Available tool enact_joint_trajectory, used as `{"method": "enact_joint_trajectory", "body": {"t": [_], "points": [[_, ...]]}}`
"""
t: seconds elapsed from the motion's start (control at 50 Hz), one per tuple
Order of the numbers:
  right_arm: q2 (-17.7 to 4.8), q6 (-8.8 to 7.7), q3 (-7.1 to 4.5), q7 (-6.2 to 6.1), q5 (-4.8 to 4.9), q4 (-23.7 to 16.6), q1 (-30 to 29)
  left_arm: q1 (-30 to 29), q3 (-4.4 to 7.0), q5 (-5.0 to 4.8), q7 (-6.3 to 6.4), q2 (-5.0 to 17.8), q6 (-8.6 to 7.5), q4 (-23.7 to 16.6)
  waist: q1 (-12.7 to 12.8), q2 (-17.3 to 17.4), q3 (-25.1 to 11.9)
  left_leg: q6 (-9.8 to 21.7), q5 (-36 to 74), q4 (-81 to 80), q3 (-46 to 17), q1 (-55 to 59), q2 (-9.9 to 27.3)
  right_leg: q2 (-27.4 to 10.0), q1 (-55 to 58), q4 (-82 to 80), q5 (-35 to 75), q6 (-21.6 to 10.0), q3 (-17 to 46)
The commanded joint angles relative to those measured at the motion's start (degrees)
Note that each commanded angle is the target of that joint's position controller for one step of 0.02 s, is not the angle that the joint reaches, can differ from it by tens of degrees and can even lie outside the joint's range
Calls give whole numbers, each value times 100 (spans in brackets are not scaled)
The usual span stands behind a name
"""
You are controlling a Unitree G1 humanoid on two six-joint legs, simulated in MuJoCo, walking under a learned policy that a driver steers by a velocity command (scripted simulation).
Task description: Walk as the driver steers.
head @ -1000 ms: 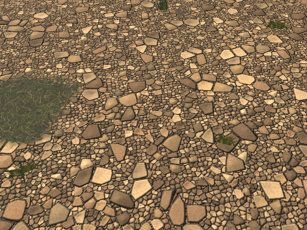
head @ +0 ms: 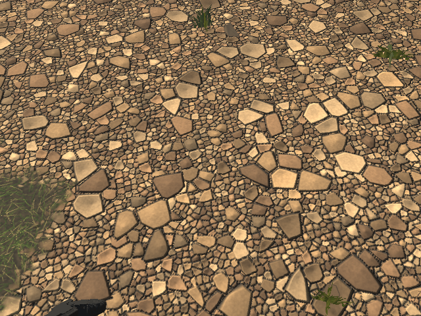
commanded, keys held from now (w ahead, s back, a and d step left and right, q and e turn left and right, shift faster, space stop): w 1.00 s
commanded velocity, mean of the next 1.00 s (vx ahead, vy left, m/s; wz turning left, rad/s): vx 0.50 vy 0.00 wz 0.00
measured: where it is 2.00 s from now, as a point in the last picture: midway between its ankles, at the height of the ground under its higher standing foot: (177, 134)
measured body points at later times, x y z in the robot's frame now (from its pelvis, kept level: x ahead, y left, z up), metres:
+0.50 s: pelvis +0.29 +0.03 +0.00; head +0.32 +0.03 +0.45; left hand +0.26 +0.31 -0.14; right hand +0.51 -0.21 -0.09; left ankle +0.42 +0.13 -0.72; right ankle +0.12 -0.10 -0.72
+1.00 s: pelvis +0.56 +0.03 +0.01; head +0.59 +0.03 +0.46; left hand +0.78 +0.26 -0.08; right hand +0.54 -0.25 -0.12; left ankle +0.42 +0.13 -0.72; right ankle +0.73 -0.10 -0.70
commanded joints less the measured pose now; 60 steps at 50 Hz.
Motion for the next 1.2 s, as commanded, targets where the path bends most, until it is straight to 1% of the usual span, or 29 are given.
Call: {"method": "enact_joint_trajectory", "body": {"t": [0.02, 0.04, 0.06, 0.08, 0.12, 0.16, 0.3, 0.4, 0.46, 0.5, 0.52, 0.54, 0.56, 0.58, 0.6, 0.62, 0.64, 0.7, 0.76, 0.84, 0.94, 1.0, 1.04, 1.06, 1.08, 1.1, 1.12, 1.16, 1.2], "points": [[-570, -328, -19, 59, 114, -451, 177, 2367, 368, -6, 50, 1182, 24, 284, 1040, -1158, -2212, 190, -509, 3980, -817, -3932, -107, -2132, 5257, -1194, -1372, -1435, 4190], [-799, -406, -86, 79, 227, -644, -387, 1897, 290, 0, 82, 978, 27, 209, 983, -896, -1371, 264, 15, 4000, -671, -4257, 179, -1939, 4512, -1302, -1034, -1182, 3291], [-734, -424, -73, 50, 191, -691, -643, 1481, 250, 29, 87, 897, 33, 133, 797, -384, -924, 242, 538, 3747, -498, -4054, 469, -1731, 3664, -1458, -398, -1079, 2680], [-679, -396, -104, 32, 97, -705, -757, 1214, 213, 62, 72, 757, 31, 105, 632, -233, -568, 191, 844, 3401, -455, -3849, 632, -1535, 2984, -1655, 35, -1051, 2248], [-463, -253, -102, 33, 62, -661, -521, 1074, 172, 115, 45, 609, -8, 129, 341, -363, -441, 147, 1164, 3083, -480, -3336, 811, -1305, 2357, -2027, 272, -1028, 1798], [-327, -153, -70, 19, 42, -706, -549, 1102, 214, 52, 53, 770, -60, 220, 233, -426, -238, 0, 1276, 2683, -424, -3377, 892, -1321, 2017, -2249, 669, -1145, 1470], [-155, -193, -1, 93, 1, -1119, -1942, 1644, 254, -3, 199, 989, 15, 523, 608, -338, 116, -127, 3345, 234, -56, -3318, 614, -901, 1997, -2476, 757, -820, 493], [-270, -249, 2, 232, 56, -1413, -2588, 2043, 296, -70, 234, 1079, 136, 801, 743, -387, 290, 84, 3049, -495, -133, -3530, 482, -1345, 2994, -2098, 779, -737, 621], [-503, -289, -88, 286, 51, -1371, -2187, 1889, 342, -71, 273, 1202, 232, 818, 414, -548, 8, 319, 2386, -665, 47, -2808, 247, -1445, 3361, -1455, 2075, -563, 611], [-959, -282, -334, 214, 13, -893, -552, 1798, 258, -18, 298, 1025, 295, 752, -334, -367, -1036, 647, 2521, -610, 94, -400, 188, -928, 2633, 540, 2784, -268, 196], [-1537, -260, -470, 165, -113, -770, 224, 2366, 87, 59, 264, 500, 225, 597, -259, 743, -1993, 1401, 2163, -583, -2074, 1931, 1650, -240, 558, 2792, 727, 87, -43], [-1334, -224, -410, 189, -5, -696, 371, 2512, 6, 12, 222, 306, 88, 700, -226, 1615, -2542, 1932, 1206, -1641, -4231, 2675, 2273, 442, -758, 4096, -2737, 240, 549], [-975, -228, -286, 191, 44, -751, 44, 2031, 162, -147, 180, 909, -23, 605, -293, 1098, -1810, 1642, 619, -1830, -3780, 2185, 2089, 65, -1429, 4619, -2673, 126, 966], [-777, -229, -232, 170, 22, -853, -370, 1542, 172, -221, 173, 989, -77, 455, -197, 750, -1136, 1417, 769, -1917, -2966, 1373, 1892, -240, -1585, 4531, -2182, 34, 793], [-630, -242, -183, 178, -29, -899, -756, 1307, 176, -155, 206, 937, -71, 413, -7, 325, -641, 1303, 1234, -2113, -2357, 474, 1672, -509, -1389, 4144, -1682, 37, 655], [-426, -274, -125, 193, -91, -931, -999, 1282, 220, -64, 246, 906, -5, 430, 189, 297, -401, 1172, 1639, -2304, -1923, -130, 1438, -702, -1051, 3768, -1340, 26, 682], [-437, -295, -125, 200, -128, -922, -1088, 1459, 212, -50, 250, 790, 69, 455, 355, 528, -377, 1210, 1864, -2463, -1747, -503, 1397, -781, -713, 3620, -1161, 60, 710], [-550, -374, -163, 182, -74, -796, -959, 1408, 189, -10, 279, 599, 210, 438, 465, 357, -206, 1295, 2456, -2801, -1220, -826, 1281, -866, -706, 3059, -783, 201, 647], [-676, -345, -194, 87, -50, -658, -677, 850, 186, 53, 270, 564, 207, 251, 338, 209, -57, 1232, 2977, -2889, -834, -605, 1200, -856, -1130, 2082, 145, 344, 601], [-736, -295, -189, 20, 9, -502, -329, 91, 111, 14, 187, 393, 141, 56, 74, 241, 103, 1019, 2920, -2944, -373, -476, 978, -611, -871, 728, 1161, 341, 343], [-784, -154, -213, 0, 45, -226, 173, -662, 60, -46, 23, 417, 74, -247, -155, 254, 328, 1010, 3094, -2587, -440, 480, 1331, -426, -1106, -29, 848, 203, 288], [-890, -68, -260, -40, 64, -192, 85, -475, 112, -54, -57, 608, 29, -279, 100, 420, 157, 869, 4143, -2083, -479, 899, 1510, -254, -646, -252, 199, -26, 210], [-869, -13, -243, -54, 65, -244, -139, 750, 309, -23, -20, 964, 21, 80, 773, 444, -602, 655, 5751, -707, -175, 675, 1174, 95, 1158, -432, 220, -306, -94], [-702, -18, -157, -65, -3, -366, -154, 1823, 433, 46, 39, 1319, 30, 341, 1164, 141, -1405, 469, 4805, 785, 25, -396, 888, -568, 2976, -129, 438, -637, 614], [-42, -144, 38, -7, -41, -463, 481, 2380, 558, 91, 67, 1828, 76, 472, 937, -1206, -2179, 25, 1837, 3043, 191, -2843, -162, -1983, 5141, -489, -585, -1556, 3292], [-302, -296, -3, 31, 35, -375, 339, 2401, 410, 26, 62, 1366, 92, 466, 1056, -1317, -2429, 69, -540, 3847, -665, -3630, -288, -2209, 5338, -1194, -1034, -1666, 4465], [-714, -374, -125, 67, 221, -509, -154, 1935, 316, 1, 86, 1076, 92, 407, 1025, -988, -1517, 160, -281, 4159, -754, -4135, 62, -2047, 4635, -1278, -1160, -1343, 3535], [-653, -359, -149, 17, 198, -591, -645, 1166, 219, 64, 92, 739, 68, 289, 694, -340, -552, 179, 664, 3530, -529, -3829, 583, -1633, 2940, -1671, -553, -992, 2183], [-433, -160, -177, -18, 157, -501, -376, 888, 174, 151, 65, 572, -9, 325, 359, -639, -316, 153, 1108, 3153, -619, -3171, 796, -1407, 2065, -2093, -237, -859, 1495]]}}
Keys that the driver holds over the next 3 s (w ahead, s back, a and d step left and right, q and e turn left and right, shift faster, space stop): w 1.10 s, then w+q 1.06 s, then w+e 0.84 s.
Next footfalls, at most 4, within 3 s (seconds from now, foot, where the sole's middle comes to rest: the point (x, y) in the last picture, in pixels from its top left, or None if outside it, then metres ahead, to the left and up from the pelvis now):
0.50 left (170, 315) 0.46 0.14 -0.76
1.06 right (236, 218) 0.77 -0.10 -0.76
1.60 left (160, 162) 1.05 0.17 -0.76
2.08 right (178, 99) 1.39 0.10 -0.76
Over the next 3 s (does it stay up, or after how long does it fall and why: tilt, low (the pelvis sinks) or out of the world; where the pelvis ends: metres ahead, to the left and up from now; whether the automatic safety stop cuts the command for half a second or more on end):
stays up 1.59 0.34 0.00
